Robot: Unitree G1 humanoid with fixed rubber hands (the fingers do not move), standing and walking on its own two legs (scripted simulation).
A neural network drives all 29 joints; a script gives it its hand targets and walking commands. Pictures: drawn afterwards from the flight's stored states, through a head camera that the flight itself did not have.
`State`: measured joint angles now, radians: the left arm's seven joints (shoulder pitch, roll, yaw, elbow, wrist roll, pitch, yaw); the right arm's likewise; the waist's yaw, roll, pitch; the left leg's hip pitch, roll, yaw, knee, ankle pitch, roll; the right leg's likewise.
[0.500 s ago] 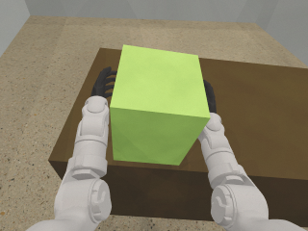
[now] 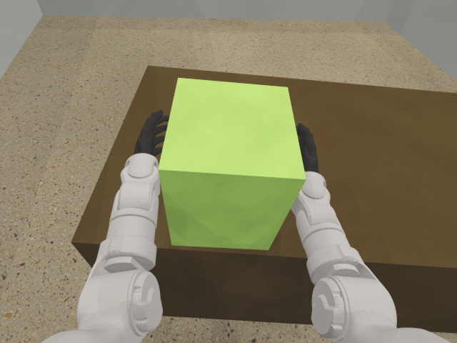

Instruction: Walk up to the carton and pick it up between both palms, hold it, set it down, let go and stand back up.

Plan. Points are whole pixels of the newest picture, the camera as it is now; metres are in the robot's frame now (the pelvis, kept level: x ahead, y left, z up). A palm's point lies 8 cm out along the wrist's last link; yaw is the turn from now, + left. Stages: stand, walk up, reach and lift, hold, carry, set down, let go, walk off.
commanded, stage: set down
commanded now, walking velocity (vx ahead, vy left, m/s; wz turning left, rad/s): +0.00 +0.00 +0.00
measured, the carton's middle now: (226, 170) +0.40 +0.00 +0.07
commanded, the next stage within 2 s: none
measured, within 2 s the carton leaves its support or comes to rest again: rests again in 1.40 s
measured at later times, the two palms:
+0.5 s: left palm (152, 157) +0.41 +0.15 +0.09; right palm (304, 168) +0.39 -0.15 +0.08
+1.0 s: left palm (156, 171) +0.41 +0.14 +0.05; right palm (302, 181) +0.39 -0.15 +0.05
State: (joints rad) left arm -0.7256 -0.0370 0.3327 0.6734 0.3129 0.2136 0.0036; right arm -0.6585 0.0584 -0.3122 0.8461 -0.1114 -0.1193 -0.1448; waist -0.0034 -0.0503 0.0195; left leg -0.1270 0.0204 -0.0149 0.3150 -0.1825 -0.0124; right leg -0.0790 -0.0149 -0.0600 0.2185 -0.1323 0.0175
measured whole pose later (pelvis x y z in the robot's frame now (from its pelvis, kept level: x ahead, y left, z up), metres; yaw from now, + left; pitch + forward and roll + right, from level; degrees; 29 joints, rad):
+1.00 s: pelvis +0.01 +0.00 +0.00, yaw -1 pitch +7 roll -1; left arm -0.73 -0.03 0.39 0.96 0.31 -0.07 0.02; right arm -0.64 0.10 -0.48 0.93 -0.31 -0.27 -0.11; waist 0.01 -0.02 -0.04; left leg -0.27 0.03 0.00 0.32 -0.18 -0.02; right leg -0.23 -0.01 -0.05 0.24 -0.13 0.01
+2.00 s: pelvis +0.00 +0.00 +0.00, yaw -1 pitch +8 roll -1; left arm -0.77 -0.06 0.54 0.99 0.42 -0.18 -0.02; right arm -0.66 0.14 -0.65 0.95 -0.47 -0.37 -0.09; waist 0.02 -0.04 -0.01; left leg -0.28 0.02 0.00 0.30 -0.16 -0.01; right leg -0.25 -0.01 -0.05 0.23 -0.12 0.01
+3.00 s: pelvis -0.02 +0.00 -0.02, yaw -3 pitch +18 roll -2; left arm -0.97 0.24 0.01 1.44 -0.22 -0.30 0.07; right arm -0.89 -0.22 0.05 1.30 0.32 -0.26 -0.11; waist 0.02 0.01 -0.23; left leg -0.64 0.05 0.02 0.59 -0.26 -0.01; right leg -0.61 0.01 -0.03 0.49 -0.19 0.01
